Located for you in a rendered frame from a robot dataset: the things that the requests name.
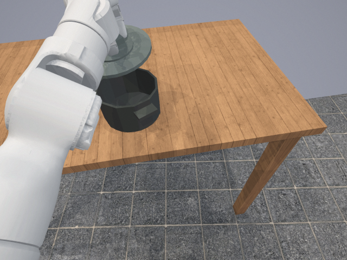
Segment table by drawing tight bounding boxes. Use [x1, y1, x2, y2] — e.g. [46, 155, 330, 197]
[0, 19, 327, 215]

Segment lid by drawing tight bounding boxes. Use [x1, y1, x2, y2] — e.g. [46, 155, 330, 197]
[102, 25, 152, 79]

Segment left robot hand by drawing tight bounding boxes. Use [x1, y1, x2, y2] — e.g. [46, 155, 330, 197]
[108, 0, 127, 56]

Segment pot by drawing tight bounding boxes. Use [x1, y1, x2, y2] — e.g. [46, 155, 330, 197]
[95, 68, 160, 132]

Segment left robot upper arm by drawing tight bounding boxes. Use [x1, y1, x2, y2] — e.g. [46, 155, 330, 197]
[0, 67, 102, 260]

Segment knob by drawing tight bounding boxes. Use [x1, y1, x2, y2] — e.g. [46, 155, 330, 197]
[115, 34, 125, 46]

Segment left robot forearm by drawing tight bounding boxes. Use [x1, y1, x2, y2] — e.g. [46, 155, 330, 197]
[4, 0, 119, 130]

